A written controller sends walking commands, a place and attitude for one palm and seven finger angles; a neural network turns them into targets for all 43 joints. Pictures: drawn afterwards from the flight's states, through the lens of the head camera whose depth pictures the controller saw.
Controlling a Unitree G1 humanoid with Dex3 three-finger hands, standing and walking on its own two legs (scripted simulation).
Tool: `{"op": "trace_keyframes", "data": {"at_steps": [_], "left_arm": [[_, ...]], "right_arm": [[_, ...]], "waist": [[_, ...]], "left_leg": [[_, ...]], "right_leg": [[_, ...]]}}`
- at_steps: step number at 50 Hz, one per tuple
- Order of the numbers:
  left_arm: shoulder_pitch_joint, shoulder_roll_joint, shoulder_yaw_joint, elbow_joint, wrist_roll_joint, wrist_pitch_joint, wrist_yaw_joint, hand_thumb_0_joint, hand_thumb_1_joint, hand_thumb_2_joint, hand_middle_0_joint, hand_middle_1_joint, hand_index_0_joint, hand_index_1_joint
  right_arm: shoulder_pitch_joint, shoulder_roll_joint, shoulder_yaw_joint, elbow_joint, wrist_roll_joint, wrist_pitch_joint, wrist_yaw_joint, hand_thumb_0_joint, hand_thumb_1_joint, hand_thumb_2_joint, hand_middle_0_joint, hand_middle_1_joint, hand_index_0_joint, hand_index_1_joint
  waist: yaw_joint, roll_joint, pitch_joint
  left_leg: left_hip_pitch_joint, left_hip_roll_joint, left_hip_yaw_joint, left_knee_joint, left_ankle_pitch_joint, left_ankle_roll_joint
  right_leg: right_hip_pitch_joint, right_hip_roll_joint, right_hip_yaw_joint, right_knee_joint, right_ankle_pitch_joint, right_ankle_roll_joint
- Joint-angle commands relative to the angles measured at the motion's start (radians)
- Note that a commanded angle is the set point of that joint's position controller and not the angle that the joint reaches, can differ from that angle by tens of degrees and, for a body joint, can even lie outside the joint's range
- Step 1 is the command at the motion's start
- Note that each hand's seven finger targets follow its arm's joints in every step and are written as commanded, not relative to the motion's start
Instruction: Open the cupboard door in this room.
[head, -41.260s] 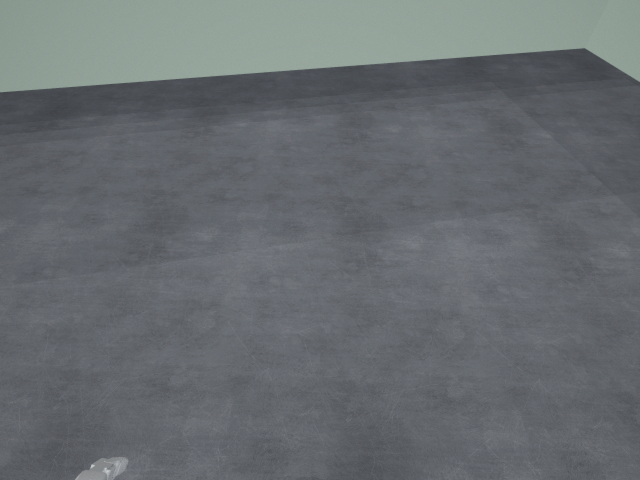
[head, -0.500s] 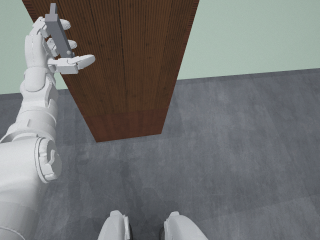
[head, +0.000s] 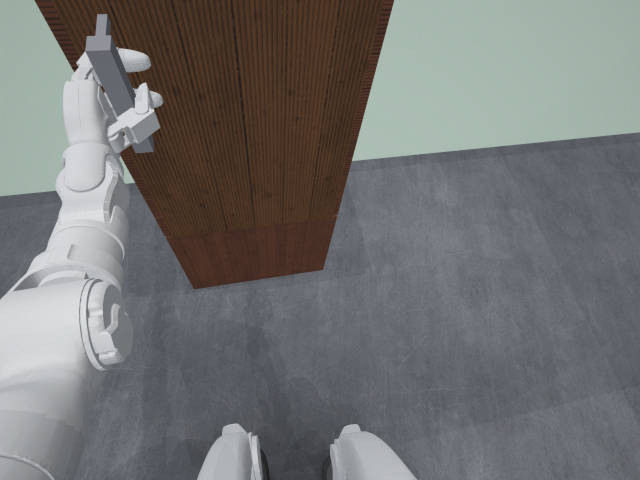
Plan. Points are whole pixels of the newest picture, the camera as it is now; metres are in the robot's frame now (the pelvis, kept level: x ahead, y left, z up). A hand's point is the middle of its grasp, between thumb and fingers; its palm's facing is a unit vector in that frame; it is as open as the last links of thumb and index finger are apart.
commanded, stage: pull the door open along its arc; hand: left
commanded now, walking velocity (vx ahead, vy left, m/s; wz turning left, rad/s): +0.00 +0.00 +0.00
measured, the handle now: (125, 89) +0.58 +0.18 +0.10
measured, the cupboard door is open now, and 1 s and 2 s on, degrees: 0 31 42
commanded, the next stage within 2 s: open thumb and fingers to let go in 1.48 s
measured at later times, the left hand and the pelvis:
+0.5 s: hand (182, 185) +0.43 +0.11 +0.10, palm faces +0.17 -0.98 +0.09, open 6.0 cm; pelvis +0.03 -0.01 +0.02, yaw -1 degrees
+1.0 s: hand (230, 215) +0.39 +0.06 +0.10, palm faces +0.50 -0.87 -0.02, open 5.8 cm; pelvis +0.01 -0.05 +0.02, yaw +4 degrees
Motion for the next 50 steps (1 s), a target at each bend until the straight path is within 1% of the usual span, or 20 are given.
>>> {"op": "trace_keyframes", "data": {"at_steps": [1, 3, 8, 11, 14, 15, 18, 20, 21, 22, 24, 25, 27, 28, 31, 32, 35, 42, 44, 50], "left_arm": [[-0.428, 0.165, -0.022, -0.252, -0.022, -0.056, 0.000, 0.000, 0.900, 0.900, -0.400, -1.350, -0.400, -1.350], [-0.369, 0.165, -0.015, -0.261, -0.030, -0.056, -0.006, 0.000, 0.900, 0.900, -0.400, -1.350, -0.400, -1.350], [-0.219, 0.126, -0.018, -0.348, -0.062, -0.052, -0.020, 0.000, 0.900, 0.900, -0.400, -1.350, -0.400, -1.350], [-0.095, 0.060, -0.048, -0.434, -0.085, -0.045, -0.021, 0.000, 0.900, 0.900, -0.400, -1.350, -0.400, -1.350], [0.065, -0.008, -0.081, -0.560, -0.107, -0.038, -0.014, 0.000, 0.900, 0.900, -0.400, -1.350, -0.400, -1.350], [0.132, -0.047, -0.107, -0.594, -0.113, -0.031, -0.012, 0.000, 0.900, 0.900, -0.400, -1.350, -0.400, -1.350], [0.283, -0.124, -0.171, -0.761, -0.121, -0.027, 0.002, 0.000, 0.900, 0.900, -0.400, -1.350, -0.400, -1.350], [0.389, -0.171, -0.218, -0.861, -0.121, -0.018, 0.017, 0.000, 0.900, 0.900, -0.400, -1.350, -0.400, -1.350], [0.388, -0.232, -0.100, -0.946, -0.195, -0.005, 0.171, 0.000, 0.900, 0.900, -0.400, -1.350, -0.400, -1.350], [0.453, -0.301, -0.197, -0.993, -0.156, 0.008, 0.249, 0.000, 0.900, 0.900, -0.400, -1.350, -0.400, -1.350], [0.558, -0.331, -0.209, -1.063, -0.103, 0.026, 0.375, 0.000, 0.900, 0.900, -0.400, -1.350, -0.400, -1.350], [0.599, -0.375, -0.245, -1.090, -0.073, 0.037, 0.427, 0.000, 0.900, 0.900, -0.400, -1.350, -0.400, -1.350], [0.537, -0.418, -0.298, -1.133, -0.002, 0.057, 0.533, 0.000, 0.900, 0.900, -0.400, -1.350, -0.400, -1.350], [0.499, -0.448, -0.329, -1.138, 0.032, 0.067, 0.582, 0.000, 0.900, 0.900, -0.400, -1.350, -0.400, -1.350], [0.373, -0.521, -0.385, -1.057, 0.136, 0.117, 0.706, 0.000, 0.900, 0.900, -0.400, -1.350, -0.400, -1.350], [0.362, -0.527, -0.392, -1.041, 0.158, 0.131, 0.724, 0.000, 0.900, 0.900, -0.400, -1.350, -0.400, -1.350], [0.330, -0.589, -0.457, -1.043, 0.174, 0.152, 0.727, 0.000, 0.900, 0.900, -0.400, -1.350, -0.400, -1.350], [0.302, -0.559, -0.445, -0.978, 0.145, 0.139, 0.692, 0.000, 0.900, 0.900, -0.400, -1.350, -0.400, -1.350], [0.295, -0.550, -0.439, -0.979, 0.135, 0.128, 0.684, 0.000, 0.900, 0.900, -0.400, -1.350, -0.400, -1.350], [0.312, -0.523, -0.415, -0.955, 0.117, 0.102, 0.666, 0.000, 0.900, 0.900, -0.400, -1.350, -0.400, -1.350]], "right_arm": [[0.182, -0.182, -0.073, -0.046, -0.002, -0.015, -0.011, 0.000, -0.900, -0.900, 0.200, 0.300, 0.200, 0.300], [0.176, -0.179, -0.074, -0.048, 0.002, -0.011, -0.009, 0.000, -0.900, -0.900, 0.200, 0.300, 0.200, 0.300], [0.152, -0.170, -0.081, -0.080, 0.012, 0.001, -0.001, 0.000, -0.900, -0.900, 0.200, 0.300, 0.200, 0.300], [0.126, -0.160, -0.086, -0.107, 0.022, 0.009, 0.005, 0.000, -0.900, -0.900, 0.200, 0.300, 0.200, 0.300], [0.095, -0.150, -0.094, -0.133, 0.032, 0.009, 0.014, 0.000, -0.900, -0.900, 0.200, 0.300, 0.200, 0.300], [0.084, -0.145, -0.094, -0.143, 0.036, 0.006, 0.018, 0.000, -0.900, -0.900, 0.200, 0.300, 0.200, 0.300], [0.045, -0.132, -0.100, -0.167, 0.046, -0.007, 0.025, 0.000, -0.900, -0.900, 0.200, 0.300, 0.200, 0.300], [0.021, -0.125, -0.102, -0.182, 0.047, -0.016, 0.030, 0.000, -0.900, -0.900, 0.200, 0.300, 0.200, 0.300], [-0.029, -0.091, -0.098, -0.188, 0.039, -0.027, 0.030, 0.000, -0.900, -0.900, 0.200, 0.300, 0.200, 0.300], [-0.047, -0.088, -0.091, -0.196, 0.031, -0.043, 0.036, 0.000, -0.900, -0.900, 0.200, 0.300, 0.200, 0.300], [-0.064, -0.082, -0.094, -0.189, 0.012, -0.049, 0.048, 0.000, -0.900, -0.900, 0.200, 0.300, 0.200, 0.300], [-0.080, -0.076, -0.094, -0.195, 0.004, -0.049, 0.052, 0.000, -0.900, -0.900, 0.200, 0.300, 0.200, 0.300], [-0.103, -0.070, -0.097, -0.188, -0.011, -0.047, 0.051, 0.000, -0.900, -0.900, 0.200, 0.300, 0.200, 0.300], [-0.124, -0.063, -0.096, -0.184, -0.019, -0.044, 0.048, 0.000, -0.900, -0.900, 0.200, 0.300, 0.200, 0.300], [-0.181, -0.047, -0.088, -0.158, -0.042, -0.035, 0.032, 0.000, -0.900, -0.900, 0.200, 0.300, 0.200, 0.300], [-0.186, -0.042, -0.088, -0.152, -0.049, -0.034, 0.023, 0.000, -0.900, -0.900, 0.200, 0.300, 0.200, 0.300], [-0.222, -0.028, -0.088, -0.152, -0.049, -0.027, 0.007, 0.000, -0.900, -0.900, 0.200, 0.300, 0.200, 0.300], [-0.237, -0.020, -0.078, -0.135, -0.044, -0.025, -0.019, 0.000, -0.900, -0.900, 0.200, 0.300, 0.200, 0.300], [-0.240, -0.018, -0.077, -0.133, -0.042, -0.029, -0.021, 0.000, -0.900, -0.900, 0.200, 0.300, 0.200, 0.300], [-0.219, -0.022, -0.080, -0.122, -0.038, -0.039, -0.023, 0.000, -0.900, -0.900, 0.200, 0.300, 0.200, 0.300]], "waist": [[-0.010, 0.080, -0.476], [0.013, 0.103, -0.497], [0.054, 0.069, -0.504], [0.076, 0.026, -0.482], [0.108, 0.023, -0.484], [0.114, -0.006, -0.464], [0.133, 0.007, -0.441], [0.143, -0.018, -0.421], [0.218, -0.019, -0.408], [0.194, -0.015, -0.380], [0.201, -0.044, -0.383], [0.201, -0.052, -0.377], [0.179, -0.069, -0.354], [0.172, -0.047, -0.349], [0.141, -0.080, -0.295], [0.132, -0.121, -0.289], [0.131, -0.105, -0.337], [0.128, -0.127, -0.323], [0.129, -0.094, -0.328], [0.130, -0.128, -0.324]], "left_leg": [[0.522, -0.017, -0.093, -0.102, 0.322, -0.011], [0.545, -0.016, -0.091, -0.101, 0.367, -0.016], [0.543, -0.025, -0.065, -0.116, 0.413, -0.014], [0.550, -0.028, -0.053, -0.137, 0.422, -0.013], [0.583, -0.030, -0.042, -0.153, 0.481, -0.015], [0.578, -0.033, -0.036, -0.162, 0.482, -0.013], [0.616, -0.029, -0.028, -0.174, 0.542, -0.013], [0.633, -0.029, -0.026, -0.184, 0.556, -0.013], [0.595, -0.030, -0.015, -0.198, 0.551, -0.025], [0.600, -0.030, -0.019, -0.194, 0.549, -0.026], [0.594, -0.026, -0.021, -0.191, 0.570, -0.033], [0.589, -0.026, -0.020, -0.193, 0.563, -0.035], [0.571, -0.028, -0.024, -0.185, 0.505, -0.035], [0.564, -0.028, -0.027, -0.182, 0.476, -0.037], [0.506, -0.036, -0.034, -0.173, 0.354, -0.034], [0.497, -0.037, -0.036, -0.173, 0.325, -0.029], [0.518, -0.045, -0.026, -0.174, 0.298, -0.028], [0.477, -0.055, -0.031, -0.176, 0.238, -0.024], [0.471, -0.058, -0.028, -0.176, 0.223, -0.025], [0.437, -0.064, -0.028, -0.180, 0.209, -0.024]], "right_leg": [[0.046, 0.021, 0.031, -0.136, 0.287, 0.002], [0.059, 0.022, 0.027, -0.127, 0.323, -0.003], [0.151, 0.026, 0.030, -0.134, 0.410, -0.001], [0.197, 0.029, 0.026, -0.149, 0.440, 0.000], [0.246, 0.028, 0.025, -0.154, 0.508, -0.002], [0.268, 0.028, 0.024, -0.162, 0.526, -0.001], [0.293, 0.023, 0.023, -0.166, 0.581, 0.001], [0.312, 0.020, 0.022, -0.172, 0.595, 0.004], [0.346, 0.018, 0.005, -0.175, 0.559, 0.005], [0.334, 0.021, 0.001, -0.166, 0.551, 0.006], [0.349, 0.012, -0.001, -0.150, 0.569, 0.006], [0.355, 0.007, -0.002, -0.148, 0.566, 0.004], [0.343, -0.001, 0.004, -0.145, 0.532, 0.003], [0.328, -0.007, 0.009, -0.143, 0.510, 0.001], [0.271, -0.019, 0.009, -0.152, 0.407, -0.001], [0.269, -0.018, 0.012, -0.163, 0.382, -0.001], [0.297, -0.032, 0.031, -0.182, 0.382, -0.001], [0.336, -0.056, 0.072, -0.221, 0.400, 0.017], [0.345, -0.065, 0.086, -0.228, 0.404, 0.021], [0.382, -0.081, 0.111, -0.245, 0.448, 0.035]]}}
